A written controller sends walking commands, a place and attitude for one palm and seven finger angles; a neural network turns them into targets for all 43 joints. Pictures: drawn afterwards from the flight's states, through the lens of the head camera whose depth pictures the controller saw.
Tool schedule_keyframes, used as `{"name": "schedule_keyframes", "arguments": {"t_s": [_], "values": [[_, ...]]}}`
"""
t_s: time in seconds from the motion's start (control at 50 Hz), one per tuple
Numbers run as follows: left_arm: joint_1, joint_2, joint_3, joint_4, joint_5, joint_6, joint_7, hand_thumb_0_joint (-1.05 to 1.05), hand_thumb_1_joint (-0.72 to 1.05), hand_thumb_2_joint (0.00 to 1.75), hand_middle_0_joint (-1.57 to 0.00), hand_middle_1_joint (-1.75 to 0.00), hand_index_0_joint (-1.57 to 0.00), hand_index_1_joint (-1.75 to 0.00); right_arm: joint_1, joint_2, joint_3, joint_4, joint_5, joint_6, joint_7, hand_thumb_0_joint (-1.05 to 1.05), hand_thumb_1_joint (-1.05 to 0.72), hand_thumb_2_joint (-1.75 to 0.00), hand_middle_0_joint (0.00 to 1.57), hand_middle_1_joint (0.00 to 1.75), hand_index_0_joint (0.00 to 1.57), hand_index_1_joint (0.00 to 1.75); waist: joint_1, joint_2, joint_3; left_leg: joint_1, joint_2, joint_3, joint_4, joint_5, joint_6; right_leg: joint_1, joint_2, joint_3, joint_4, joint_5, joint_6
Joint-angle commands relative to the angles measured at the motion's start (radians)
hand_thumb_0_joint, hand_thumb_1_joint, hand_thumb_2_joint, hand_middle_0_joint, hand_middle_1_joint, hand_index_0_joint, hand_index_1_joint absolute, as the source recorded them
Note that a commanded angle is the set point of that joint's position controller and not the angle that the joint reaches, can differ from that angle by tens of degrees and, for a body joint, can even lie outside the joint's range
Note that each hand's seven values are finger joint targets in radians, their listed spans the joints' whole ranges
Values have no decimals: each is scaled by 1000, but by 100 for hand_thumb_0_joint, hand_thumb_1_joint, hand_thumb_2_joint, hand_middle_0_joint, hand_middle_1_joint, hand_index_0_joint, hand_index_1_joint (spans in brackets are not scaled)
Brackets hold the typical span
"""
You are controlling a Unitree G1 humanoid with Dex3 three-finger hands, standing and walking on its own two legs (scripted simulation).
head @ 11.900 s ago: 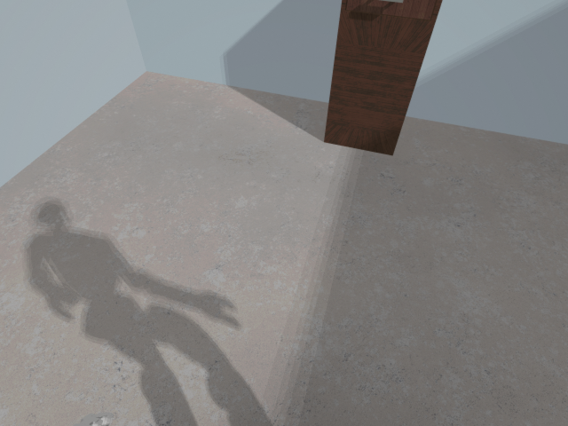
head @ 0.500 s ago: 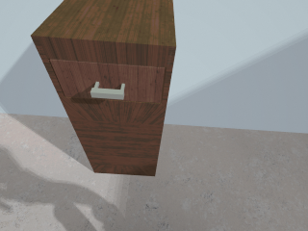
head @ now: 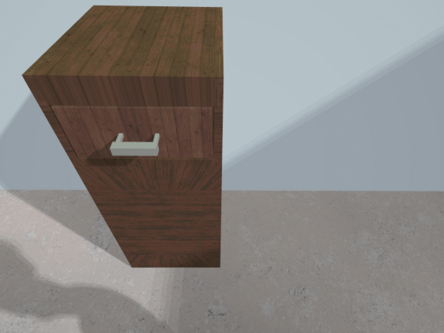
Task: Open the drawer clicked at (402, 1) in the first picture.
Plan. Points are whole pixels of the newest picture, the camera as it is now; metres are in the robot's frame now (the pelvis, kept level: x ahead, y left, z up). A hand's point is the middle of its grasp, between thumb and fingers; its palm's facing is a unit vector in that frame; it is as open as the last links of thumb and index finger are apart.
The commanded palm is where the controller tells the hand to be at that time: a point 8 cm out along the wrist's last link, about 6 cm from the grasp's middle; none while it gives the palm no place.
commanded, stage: come to a stop and stand still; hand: left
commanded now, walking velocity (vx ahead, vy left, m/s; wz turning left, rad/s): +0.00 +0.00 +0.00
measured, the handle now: (136, 142) +0.52 +0.22 +0.04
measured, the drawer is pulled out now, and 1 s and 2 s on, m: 0.00 0.00 0.00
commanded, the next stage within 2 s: look again from close up in 0.20 s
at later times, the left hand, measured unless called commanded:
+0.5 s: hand out of the picture -0.01 +0.21 -0.16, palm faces +0.01 -0.97 -0.23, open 7.4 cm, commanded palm none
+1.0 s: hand out of the picture -0.03 +0.21 -0.15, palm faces -0.06 -0.98 -0.21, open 7.4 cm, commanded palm +0.07 +0.26 -0.05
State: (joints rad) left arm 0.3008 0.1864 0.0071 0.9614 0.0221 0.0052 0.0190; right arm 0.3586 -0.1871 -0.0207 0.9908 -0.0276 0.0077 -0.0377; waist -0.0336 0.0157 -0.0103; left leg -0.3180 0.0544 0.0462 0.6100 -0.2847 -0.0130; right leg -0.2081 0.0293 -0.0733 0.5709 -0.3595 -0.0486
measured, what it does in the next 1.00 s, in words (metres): shifts its weight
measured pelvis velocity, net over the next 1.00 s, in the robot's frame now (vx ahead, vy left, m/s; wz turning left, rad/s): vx -0.04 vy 0.05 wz -0.02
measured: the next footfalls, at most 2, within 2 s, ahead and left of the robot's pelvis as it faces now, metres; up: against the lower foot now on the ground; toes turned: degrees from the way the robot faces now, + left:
none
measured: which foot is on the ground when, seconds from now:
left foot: down 0.00-1.00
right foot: down 0.00-1.00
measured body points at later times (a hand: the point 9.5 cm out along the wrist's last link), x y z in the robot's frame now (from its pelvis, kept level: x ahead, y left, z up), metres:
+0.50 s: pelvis -0.02 +0.02 +0.01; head -0.03 +0.02 +0.46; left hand -0.01 +0.26 -0.14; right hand +0.04 -0.23 -0.13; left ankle +0.02 +0.13 -0.73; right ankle -0.03 -0.09 -0.73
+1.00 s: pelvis -0.04 +0.05 +0.01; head -0.03 +0.05 +0.46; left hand -0.03 +0.26 -0.14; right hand -0.04 -0.18 -0.14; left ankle +0.02 +0.13 -0.73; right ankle -0.03 -0.09 -0.73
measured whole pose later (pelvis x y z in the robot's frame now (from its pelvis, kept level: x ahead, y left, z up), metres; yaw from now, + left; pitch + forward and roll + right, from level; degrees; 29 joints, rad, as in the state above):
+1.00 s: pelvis -0.04 +0.05 +0.01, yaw -1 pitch -2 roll -1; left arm 0.46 0.16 -0.06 0.74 0.07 0.08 0.06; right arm 0.35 -0.15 0.03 1.01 0.03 -0.04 -0.04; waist 0.01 -0.01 0.04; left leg -0.28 -0.01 0.10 0.47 -0.17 0.06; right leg -0.20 -0.03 -0.03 0.49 -0.25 0.00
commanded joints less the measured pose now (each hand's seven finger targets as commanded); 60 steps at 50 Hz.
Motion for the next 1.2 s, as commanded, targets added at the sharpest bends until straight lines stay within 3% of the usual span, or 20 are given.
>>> {"name": "schedule_keyframes", "arguments": {"t_s": [0.0, 0.08, 0.16, 0.38, 0.48, 0.9, 0.92, 0.94, 0.96, 0.98, 1.0, 1.02, 1.04, 1.08, 1.1, 1.12, 1.14, 1.18], "values": [[40, 153, 33, -66, -5, -25, 20, 0, 90, 90, -20, -30, -20, -30, 5, -100, -17, -65, 4, -27, -2, 0, -90, -90, 20, 30, 20, 30, 15, -47, 23, 46, 20, -21, -63, 221, 43, 13, -155, 153, -122, 499, -30], [47, 149, 28, -65, -4, -20, 18, 0, 90, 90, -20, -30, -20, -30, -33, -127, -21, -58, 5, -22, 0, 0, -90, -90, 20, 30, 20, 30, 24, 4, 48, 90, 43, -38, -89, 267, 47, -29, -129, 138, -135, 371, -9], [31, 163, 29, -57, -5, -22, 16, 0, 90, 90, -20, -30, -20, -30, -75, -145, -23, -55, 6, -20, 4, 0, -90, -90, 20, 30, 20, 30, 23, -35, 53, 94, 46, -44, -114, 213, 46, -36, -133, 143, -167, 294, -4], [28, 154, 10, -9, -4, -24, 14, 0, 90, 90, -20, -30, -20, -30, -132, -154, -9, -15, 10, -18, 19, 0, -90, -90, 20, 30, 20, 30, 28, -21, 82, 117, 52, -75, -217, 104, 45, -57, -128, 144, -242, 106, 13], [36, 145, 6, 18, -5, -27, 15, 0, 90, 90, -20, -30, -20, -30, -122, -149, -5, 15, 13, -22, 21, 0, -90, -90, 20, 30, 20, 30, 29, -17, 62, 119, 55, -83, -245, 98, 42, -32, -130, 135, -250, 112, 19], [136, 42, -3, 103, 0, -17, 27, 0, 90, 90, -20, -30, -20, -30, -20, -85, -7, 92, 17, -15, 18, 0, -90, -90, 20, 30, 20, 30, 38, 14, 100, 29, 70, -130, -364, -123, 44, -21, -115, 90, -227, 79, 40], [158, 60, -15, 118, 13, -34, 55, 0, 90, 90, -20, -30, -20, -30, -133, -93, 6, 12, 16, -27, 26, 0, -90, -90, 20, 30, 20, 30, 76, -42, 180, -34, 45, -36, -147, -18, 8, -71, -150, 116, -240, 147, 21], [-605, 343, -48, -1433, 111, -219, 71, 0, 88, 89, -20, -32, -20, -32, -84, -220, 22, -369, 97, -175, -33, 0, -90, -90, 20, 30, 20, 30, -62, 234, -358, 327, -34, -34, -251, 55, 51, -35, -24, 92, -88, 102, 2], [-198, 335, 19, -1207, 125, -154, 169, 0, 85, 88, -20, -33, -20, -33, -178, -188, 28, -287, 93, -283, -76, 0, -90, -90, 20, 30, 20, 30, 51, 327, -355, 312, 13, -90, -270, -119, 21, -104, -22, 4, 23, 4, -8], [99, 164, -63, -1092, 116, -10, 217, 0, 83, 87, -21, -34, -21, -34, -187, -138, 16, -285, 109, -329, -72, 0, -90, -90, 20, 30, 20, 30, 45, 257, -174, 148, 35, -165, -345, -287, -22, -214, -8, -18, 80, -63, 14], [181, 14, -180, -997, 160, 36, 218, 0, 81, 86, -21, -36, -21, -36, -145, -128, 11, -261, 123, -338, -73, 0, -90, -90, 20, 30, 20, 30, 16, 148, -67, 84, 15, -136, -300, -294, 8, -247, -9, -10, 82, -19, 25], [31, 59, -196, -1157, 226, 11, 243, 0, 78, 85, -21, -37, -21, -37, -176, -166, 0, -330, 106, -357, -69, 0, -90, -90, 20, 30, 20, 30, 0, 139, 8, 16, -6, -145, -247, -289, 19, -277, -10, 8, 50, -14, 22], [63, 114, -169, -1128, 333, 12, 285, 0, 76, 84, -21, -39, -21, -39, -194, -186, -1, -345, 77, -359, -64, 0, -90, -90, 20, 30, 20, 30, -8, 79, -1, -19, -1, -171, -220, -325, 24, -315, -9, 23, 39, -60, 20], [75, 136, -172, -1057, 541, 15, 348, 0, 71, 82, -21, -42, -21, -42, -204, -188, -14, -416, 41, -332, -41, 0, -90, -90, 20, 30, 20, 30, -6, -66, 21, -101, -27, -187, -141, -338, 24, -394, 5, 56, 46, -160, 14], [106, 128, -173, -1018, 663, 14, 384, 0, 69, 81, -22, -43, -22, -43, -225, -185, -31, -451, 14, -306, -26, 0, -90, -90, 20, 30, 20, 30, 26, -122, -25, -133, -42, -163, -96, -305, 21, -425, 12, 67, 49, -221, 7], [222, 108, -172, -955, 758, 14, 414, 0, 67, 80, -22, -45, -22, -45, -251, -178, -41, -487, -1, -273, -9, 0, -90, -90, 20, 30, 20, 30, 72, -176, -10, -177, -57, -136, -68, -290, 19, -448, 19, 88, 44, -273, -5], [311, 84, -182, -906, 835, 16, 430, 0, 64, 79, -22, -47, -22, -47, -283, -177, -42, -523, -9, -231, 12, 0, -90, -90, 20, 30, 20, 30, 103, -202, 15, -211, -72, -109, -46, -278, 19, -459, 17, 112, 30, -310, -14], [373, 108, -135, -893, 938, 7, 439, 0, 60, 77, -22, -50, -22, -50, -326, -172, -45, -567, -4, -133, 52, 0, -90, -90, 20, 30, 20, 30, 155, -231, -33, -225, -86, -80, -9, -173, 22, -403, 10, 170, 30, -257, -36]]}}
